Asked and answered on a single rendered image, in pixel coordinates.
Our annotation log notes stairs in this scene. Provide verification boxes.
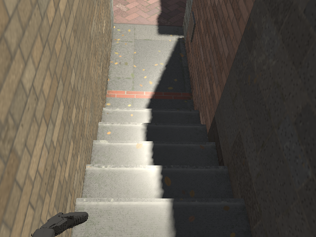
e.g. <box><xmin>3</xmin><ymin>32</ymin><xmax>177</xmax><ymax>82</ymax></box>
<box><xmin>70</xmin><ymin>109</ymin><xmax>253</xmax><ymax>237</ymax></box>

